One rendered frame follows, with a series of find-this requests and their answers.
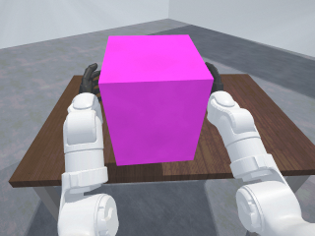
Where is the carton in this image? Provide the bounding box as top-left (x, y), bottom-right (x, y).
top-left (98, 34), bottom-right (214, 166)

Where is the table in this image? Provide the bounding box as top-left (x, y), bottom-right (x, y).
top-left (8, 74), bottom-right (315, 236)

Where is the robot left hand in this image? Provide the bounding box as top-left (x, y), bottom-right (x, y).
top-left (78, 63), bottom-right (102, 101)

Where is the robot left upper arm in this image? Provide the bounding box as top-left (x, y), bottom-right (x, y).
top-left (58, 193), bottom-right (119, 236)

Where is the robot right upper arm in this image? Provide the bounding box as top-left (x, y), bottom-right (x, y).
top-left (235, 179), bottom-right (315, 236)

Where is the right robot forearm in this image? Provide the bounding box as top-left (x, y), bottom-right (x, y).
top-left (207, 90), bottom-right (302, 216)

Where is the robot right hand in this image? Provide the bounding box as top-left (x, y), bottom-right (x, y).
top-left (205, 62), bottom-right (224, 96)

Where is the left robot forearm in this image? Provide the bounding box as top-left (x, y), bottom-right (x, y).
top-left (57, 92), bottom-right (108, 236)

